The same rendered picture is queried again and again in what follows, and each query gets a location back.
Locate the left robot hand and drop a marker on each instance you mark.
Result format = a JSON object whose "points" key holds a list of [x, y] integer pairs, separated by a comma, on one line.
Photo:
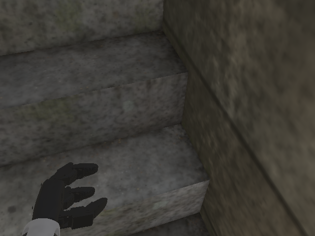
{"points": [[53, 197]]}

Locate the robot left forearm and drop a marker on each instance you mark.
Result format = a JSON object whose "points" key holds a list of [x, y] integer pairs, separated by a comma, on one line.
{"points": [[42, 227]]}

